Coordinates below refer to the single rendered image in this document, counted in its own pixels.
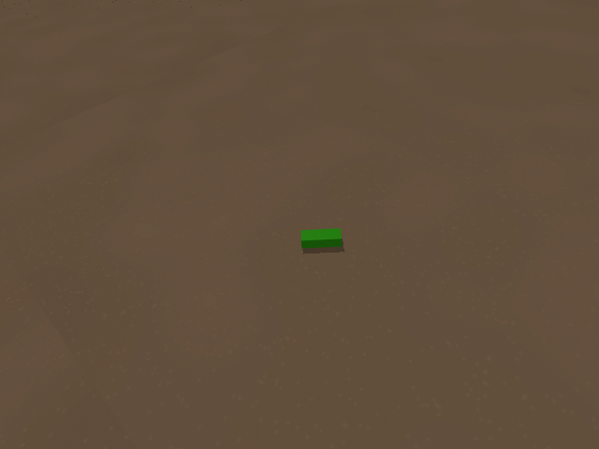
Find carton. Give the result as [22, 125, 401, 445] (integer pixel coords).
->
[301, 228, 342, 248]

